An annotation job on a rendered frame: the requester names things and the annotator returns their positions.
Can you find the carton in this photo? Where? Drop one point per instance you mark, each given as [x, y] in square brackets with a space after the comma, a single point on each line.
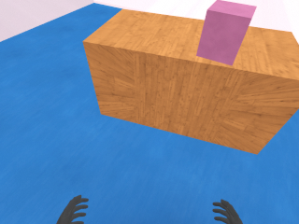
[224, 29]

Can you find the pedestal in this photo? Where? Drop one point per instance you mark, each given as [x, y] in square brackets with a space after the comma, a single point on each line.
[145, 70]

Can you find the robot right hand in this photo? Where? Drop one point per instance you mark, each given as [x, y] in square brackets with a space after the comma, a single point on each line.
[230, 213]

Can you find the robot left hand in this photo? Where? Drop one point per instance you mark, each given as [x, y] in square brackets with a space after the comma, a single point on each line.
[68, 215]

